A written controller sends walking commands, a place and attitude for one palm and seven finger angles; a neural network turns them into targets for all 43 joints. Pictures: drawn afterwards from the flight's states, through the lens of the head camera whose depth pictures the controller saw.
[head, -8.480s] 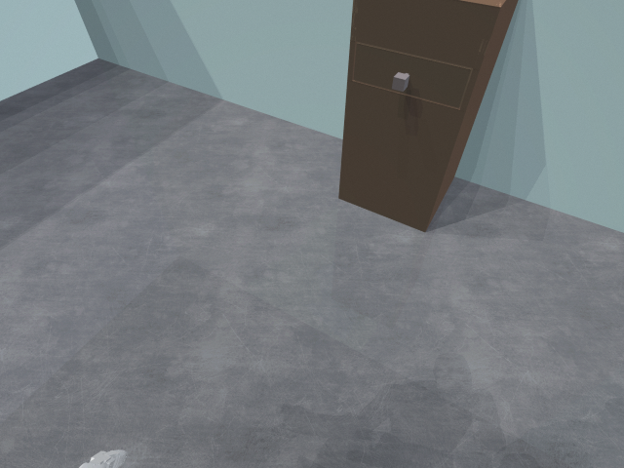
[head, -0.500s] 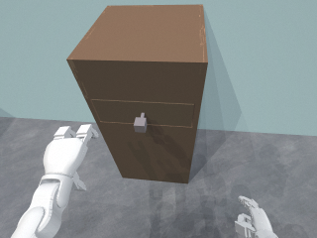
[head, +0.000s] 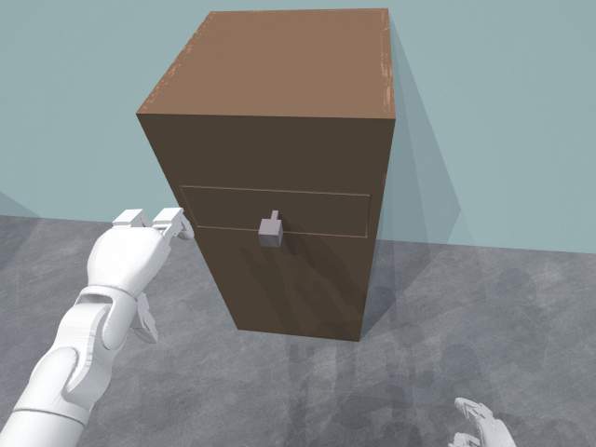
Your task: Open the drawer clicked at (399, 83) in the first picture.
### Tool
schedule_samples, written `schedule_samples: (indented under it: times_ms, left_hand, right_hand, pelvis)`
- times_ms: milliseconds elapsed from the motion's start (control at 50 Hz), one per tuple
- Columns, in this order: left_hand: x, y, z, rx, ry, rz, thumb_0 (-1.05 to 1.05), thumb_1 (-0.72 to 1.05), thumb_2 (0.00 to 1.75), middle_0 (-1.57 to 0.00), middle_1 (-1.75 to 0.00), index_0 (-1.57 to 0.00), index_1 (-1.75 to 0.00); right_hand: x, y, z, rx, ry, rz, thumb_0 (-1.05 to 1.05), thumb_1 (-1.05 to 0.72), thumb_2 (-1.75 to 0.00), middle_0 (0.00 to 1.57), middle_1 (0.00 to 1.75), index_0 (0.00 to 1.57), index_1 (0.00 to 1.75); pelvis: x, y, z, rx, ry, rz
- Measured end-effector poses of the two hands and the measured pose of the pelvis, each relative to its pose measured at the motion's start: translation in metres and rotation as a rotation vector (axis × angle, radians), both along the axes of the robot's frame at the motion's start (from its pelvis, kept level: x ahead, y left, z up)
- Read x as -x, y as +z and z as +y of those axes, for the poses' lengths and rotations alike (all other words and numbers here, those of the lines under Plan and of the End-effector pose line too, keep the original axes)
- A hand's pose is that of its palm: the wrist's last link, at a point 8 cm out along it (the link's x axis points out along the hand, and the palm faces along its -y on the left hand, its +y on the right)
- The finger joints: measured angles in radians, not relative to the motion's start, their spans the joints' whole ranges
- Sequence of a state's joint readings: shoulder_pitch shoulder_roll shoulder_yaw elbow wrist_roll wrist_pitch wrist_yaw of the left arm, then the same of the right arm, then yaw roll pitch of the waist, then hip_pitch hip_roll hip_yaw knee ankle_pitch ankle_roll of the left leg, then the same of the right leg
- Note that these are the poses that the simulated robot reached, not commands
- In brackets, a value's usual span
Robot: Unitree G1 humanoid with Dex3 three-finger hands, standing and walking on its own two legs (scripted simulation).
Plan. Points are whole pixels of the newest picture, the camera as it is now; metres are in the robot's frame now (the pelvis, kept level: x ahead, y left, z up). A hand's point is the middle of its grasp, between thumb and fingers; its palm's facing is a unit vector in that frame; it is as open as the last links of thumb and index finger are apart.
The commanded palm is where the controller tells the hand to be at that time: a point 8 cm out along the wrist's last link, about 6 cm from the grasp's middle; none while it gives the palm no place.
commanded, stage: raise the hand with hooked fingers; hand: left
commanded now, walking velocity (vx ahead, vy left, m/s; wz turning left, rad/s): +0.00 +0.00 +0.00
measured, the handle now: (272, 225) +0.54 +0.13 -0.10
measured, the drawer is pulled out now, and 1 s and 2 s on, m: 0.00 0.00 0.00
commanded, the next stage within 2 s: move the hooked fingers above the handle in 0.16 s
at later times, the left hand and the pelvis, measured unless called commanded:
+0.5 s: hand (178, 273) +0.32 +0.21 +0.05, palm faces -0.02 -0.08 -1.00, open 13.9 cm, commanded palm +0.31 +0.22 +0.11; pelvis -0.01 -0.01 +0.00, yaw +1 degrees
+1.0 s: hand (216, 246) +0.39 +0.19 +0.02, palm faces -0.02 -0.06 -1.00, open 13.8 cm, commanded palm +0.38 +0.20 +0.07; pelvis +0.01 -0.01 -0.01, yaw -1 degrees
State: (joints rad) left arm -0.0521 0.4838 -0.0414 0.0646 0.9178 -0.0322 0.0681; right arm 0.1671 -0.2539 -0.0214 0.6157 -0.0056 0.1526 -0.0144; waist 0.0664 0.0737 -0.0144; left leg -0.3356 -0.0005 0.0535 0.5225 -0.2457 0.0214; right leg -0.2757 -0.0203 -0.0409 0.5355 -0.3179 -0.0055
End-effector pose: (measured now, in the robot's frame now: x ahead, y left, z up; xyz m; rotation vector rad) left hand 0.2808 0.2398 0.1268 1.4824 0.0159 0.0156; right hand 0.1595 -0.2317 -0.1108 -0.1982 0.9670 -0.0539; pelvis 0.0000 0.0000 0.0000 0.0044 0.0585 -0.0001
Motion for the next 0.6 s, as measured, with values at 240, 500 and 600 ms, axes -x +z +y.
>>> schedule_samples:
  times_ms: [240,500,600]
  left_hand:
    - [0.005,0.0,-0.005,-0.009,0.022,-0.042,0.0,-0.49,0.3,-0.32,-1.2,-0.32,-1.2]
    - [-0.018,-0.019,-0.023,-0.013,-0.017,0.021,0.0,-0.49,0.3,-0.32,-1.2,-0.32,-1.2]
    - [-0.039,-0.024,-0.034,-0.018,-0.048,0.003,0.0,-0.49,0.3,-0.32,-1.2,-0.32,-1.2]
  right_hand:
    - [0.003,-0.001,-0.008,0.001,-0.022,-0.007,0.01,-0.91,-0.9,0.2,0.3,0.2,0.3]
    - [-0.008,0.001,-0.005,-0.001,0.001,-0.044,0.01,-0.9,-0.89,0.2,0.3,0.2,0.3]
    - [0.002,-0.005,-0.011,0.006,-0.027,-0.009,0.01,-0.9,-0.89,0.2,0.3,0.21,0.3]
  pelvis:
    - [0.004,0.0,-0.006,-0.003,0.001,-0.003]
    - [0.006,-0.003,-0.012,-0.005,0.013,0.011]
    - [0.004,-0.005,-0.013,-0.005,0.009,0.035]
